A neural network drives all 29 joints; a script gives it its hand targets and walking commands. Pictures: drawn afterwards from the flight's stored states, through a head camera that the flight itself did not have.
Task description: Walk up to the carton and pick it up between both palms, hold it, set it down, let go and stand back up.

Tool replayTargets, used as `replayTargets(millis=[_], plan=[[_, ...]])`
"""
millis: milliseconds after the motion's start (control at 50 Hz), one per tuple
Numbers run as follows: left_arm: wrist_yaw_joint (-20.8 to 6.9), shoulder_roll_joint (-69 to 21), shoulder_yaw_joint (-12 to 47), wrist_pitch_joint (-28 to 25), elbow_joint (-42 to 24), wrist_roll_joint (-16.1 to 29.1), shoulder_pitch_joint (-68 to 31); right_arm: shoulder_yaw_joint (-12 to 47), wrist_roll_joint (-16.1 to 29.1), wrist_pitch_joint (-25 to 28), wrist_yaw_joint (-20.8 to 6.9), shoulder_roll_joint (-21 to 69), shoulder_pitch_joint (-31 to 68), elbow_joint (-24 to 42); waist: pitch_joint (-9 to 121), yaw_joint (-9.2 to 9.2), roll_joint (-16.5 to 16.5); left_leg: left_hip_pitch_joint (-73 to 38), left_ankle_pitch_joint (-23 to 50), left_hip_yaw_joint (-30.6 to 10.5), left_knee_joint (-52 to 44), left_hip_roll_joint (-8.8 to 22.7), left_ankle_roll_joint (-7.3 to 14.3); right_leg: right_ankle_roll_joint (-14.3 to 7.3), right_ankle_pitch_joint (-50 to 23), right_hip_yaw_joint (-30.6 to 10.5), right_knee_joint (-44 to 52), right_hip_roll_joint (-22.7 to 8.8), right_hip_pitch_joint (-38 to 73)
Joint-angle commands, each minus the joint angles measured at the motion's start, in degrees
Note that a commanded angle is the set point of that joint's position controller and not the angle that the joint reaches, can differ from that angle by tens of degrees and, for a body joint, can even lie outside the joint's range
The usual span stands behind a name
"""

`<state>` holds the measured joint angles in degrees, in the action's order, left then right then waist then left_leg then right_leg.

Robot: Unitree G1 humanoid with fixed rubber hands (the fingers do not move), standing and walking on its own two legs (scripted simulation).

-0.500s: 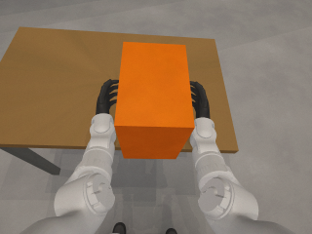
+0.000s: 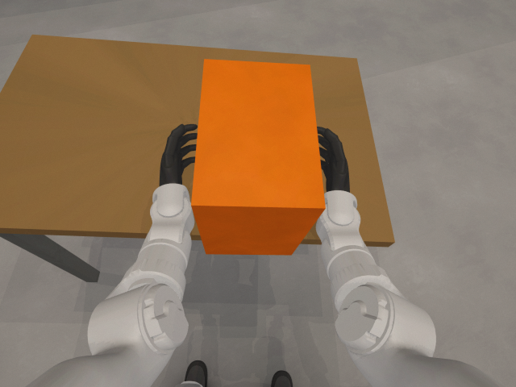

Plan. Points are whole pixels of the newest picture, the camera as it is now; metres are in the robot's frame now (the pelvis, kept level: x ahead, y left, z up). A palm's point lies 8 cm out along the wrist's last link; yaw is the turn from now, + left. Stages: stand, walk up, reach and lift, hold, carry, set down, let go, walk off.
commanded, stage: reach and lift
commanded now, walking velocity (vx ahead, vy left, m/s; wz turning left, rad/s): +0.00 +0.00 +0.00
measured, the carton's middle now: (252, 168) +0.46 +0.04 -0.01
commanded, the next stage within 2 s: none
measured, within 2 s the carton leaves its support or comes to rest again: leaves its support in 0.64 s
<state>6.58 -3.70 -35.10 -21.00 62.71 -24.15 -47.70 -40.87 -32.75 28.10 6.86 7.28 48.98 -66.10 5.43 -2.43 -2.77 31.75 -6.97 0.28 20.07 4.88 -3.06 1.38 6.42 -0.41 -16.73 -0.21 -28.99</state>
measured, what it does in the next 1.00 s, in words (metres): stands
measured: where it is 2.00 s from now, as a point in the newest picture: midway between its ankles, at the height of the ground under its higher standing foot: outside the picture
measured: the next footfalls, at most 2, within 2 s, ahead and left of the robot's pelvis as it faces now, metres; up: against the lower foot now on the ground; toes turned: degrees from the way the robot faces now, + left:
none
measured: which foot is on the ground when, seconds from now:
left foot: down 0.00-1.00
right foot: down 0.00-1.00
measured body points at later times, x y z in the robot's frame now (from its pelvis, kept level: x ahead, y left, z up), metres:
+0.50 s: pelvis +0.00 +0.00 +0.00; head +0.09 +0.02 +0.44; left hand +0.42 +0.17 +0.01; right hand +0.43 -0.09 +0.03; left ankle +0.00 +0.15 -0.74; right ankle -0.01 -0.14 -0.74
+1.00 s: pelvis -0.02 +0.00 -0.01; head -0.01 +0.01 +0.44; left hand +0.40 +0.17 +0.08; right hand +0.41 -0.09 +0.10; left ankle +0.00 +0.15 -0.74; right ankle -0.01 -0.14 -0.74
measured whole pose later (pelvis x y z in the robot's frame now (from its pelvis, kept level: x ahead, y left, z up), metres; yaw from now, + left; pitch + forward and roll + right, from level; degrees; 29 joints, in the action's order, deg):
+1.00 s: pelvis -0.02 +0.00 -0.01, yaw +3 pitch +12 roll -2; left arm 11.6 3.8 -10.5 -13.1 71.1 2.2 -46.6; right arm -8.4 -1.7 9.0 11.3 1.9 49.0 -65.1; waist 12.4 1.8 2.3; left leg 30.0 -10.6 -2.7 28.6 3.9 -3.0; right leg 1.8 10.9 2.2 -24.8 -1.1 -25.7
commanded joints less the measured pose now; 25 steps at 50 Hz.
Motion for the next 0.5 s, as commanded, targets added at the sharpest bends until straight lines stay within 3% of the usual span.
replayTargets(millis=[0, 20, 60, 80, 100, 120, 140, 200, 220, 260, 300, 340, 360, 420, 460, 480], plan=[[-5.9, -28.5, 14.4, -3.0, 1.3, -3.2, -31.4, 15.8, -6.2, 3.8, -8.0, 28.2, 27.9, -4.8, 41.2, -0.86, 1.4, -10.4, 15.7, 9.4, 0.5, -4.0, 2.0, -0.1, -25.6, 6.4, -4.5, 2.4, 24.4], [-5.8, -29.0, 15.8, -3.3, 0.6, -2.5, -32.1, 15.6, -5.7, 4.1, -8.0, 28.1, 29.3, -4.2, 42.3, -0.38, 3.2, -10.1, 15.7, 9.6, 1.0, -4.2, 1.7, 0.1, -26.3, 6.2, -5.2, 2.4, 24.0], [-5.8, -28.9, 15.9, -3.7, 2.3, -2.5, -31.1, 17.2, -5.0, 4.0, -7.9, 29.4, 28.2, -5.4, 42.4, -1.05, 2.4, -9.8, 17.2, 10.0, 1.0, -4.1, 1.7, -0.2, -28.6, 6.1, -5.9, 2.5, 24.6], [-6.0, -29.4, 15.9, -3.3, 4.5, -2.0, -29.8, 18.1, -5.2, 3.7, -7.7, 29.1, 26.3, -6.8, 42.7, -0.63, 2.4, -9.0, 14.8, 9.7, 0.5, -4.4, 1.9, -0.1, -27.4, 6.4, -5.7, 2.7, 24.8], [-6.1, -29.2, 15.5, -3.6, 2.6, -1.4, -31.0, 17.8, -4.4, 3.7, -7.5, 28.8, 27.2, -6.0, 41.1, -0.30, 2.2, -9.1, 14.9, 9.4, 0.5, -4.6, 2.0, 0.3, -26.7, 6.4, -5.1, 2.6, 24.8], [-5.8, -29.0, 16.9, -3.6, 1.6, -1.4, -31.0, 17.9, -4.0, 3.7, -7.6, 28.2, 27.4, -6.6, 41.9, -0.11, 3.9, -11.1, 16.8, 9.2, 1.3, -4.7, 1.3, 0.2, -26.2, 6.7, -5.3, 3.0, 23.0], [-5.7, -29.2, 17.4, -3.7, 2.3, -1.0, -31.2, 18.3, -4.1, 4.0, -7.4, 28.3, 28.5, -6.0, 42.5, 0.45, 2.9, -11.6, 18.2, 8.9, 1.8, -4.4, 1.2, 0.0, -27.5, 6.7, -5.2, 3.0, 22.7], [-5.5, -29.4, 18.5, -3.5, 3.9, 0.6, -29.9, 20.9, -2.3, 3.8, -7.4, 28.5, 27.9, -5.6, 43.3, -0.65, 4.2, -12.2, 18.2, 9.1, 2.3, -4.4, 0.9, -0.5, -26.6, 6.4, -4.8, 3.4, 21.4], [-5.6, -30.2, 20.0, -3.0, 4.8, 1.4, -28.7, 22.0, -1.4, 2.9, -7.0, 29.2, 26.8, -7.1, 42.8, 0.59, 4.2, -11.1, 18.0, 8.6, 2.5, -4.7, 1.0, -0.4, -27.6, 6.1, -5.5, 3.3, 22.4], [-5.8, -30.2, 20.5, -3.6, 5.1, 2.2, -30.0, 23.5, -0.6, 2.9, -7.2, 29.9, 27.2, -5.9, 43.2, 0.49, 3.5, -11.0, 17.4, 8.3, 2.8, -4.6, 0.8, 0.0, -29.8, 6.3, -6.4, 3.4, 23.5], [-5.7, -30.3, 21.6, -4.1, 5.2, 3.1, -29.6, 25.0, 1.3, 2.8, -7.1, 28.8, 27.3, -6.0, 42.7, 0.57, 5.0, -13.0, 20.4, 7.9, 3.4, -4.5, 0.5, 0.1, -29.8, 6.1, -6.2, 3.9, 22.4], [-5.6, -30.7, 21.9, -4.5, 6.4, 3.9, -29.2, 26.3, 2.1, 3.3, -7.4, 29.2, 29.1, -4.2, 44.5, -0.91, 4.1, -12.3, 20.7, 7.2, 4.3, -4.4, 0.2, 0.1, -29.5, 5.9, -6.6, 4.1, 21.8], [-5.7, -30.7, 23.2, -5.0, 6.0, 4.6, -30.0, 26.9, 2.5, 3.4, -7.2, 29.4, 29.3, -3.6, 44.7, 0.46, 4.4, -12.3, 21.5, 7.3, 4.9, -4.7, 0.0, -0.2, -31.0, 5.9, -7.1, 3.9, 22.3], [-5.8, -31.2, 24.8, -6.1, 6.7, 6.4, -33.0, 28.8, 3.3, 2.5, -7.2, 31.6, 27.6, -6.3, 46.3, 0.97, 4.5, -11.9, 20.4, 5.7, 5.5, -4.8, 0.1, 0.1, -31.9, 5.4, -8.1, 3.9, 22.3], [-5.8, -31.9, 26.9, -6.5, 6.4, 7.8, -31.3, 31.0, 6.2, 1.8, -7.1, 32.0, 26.9, -4.9, 45.9, 1.65, 4.9, -14.1, 23.2, 5.0, 6.3, -4.7, -0.4, 0.1, -33.1, 5.9, -8.6, 4.3, 21.8], [-5.8, -32.5, 27.5, -6.5, 6.5, 8.3, -32.1, 32.3, 6.5, 1.5, -7.0, 32.3, 29.1, -3.5, 46.9, 1.10, 5.5, -13.5, 22.8, 4.9, 6.6, -4.8, -0.8, 0.0, -32.3, 5.0, -8.7, 4.5, 21.5]])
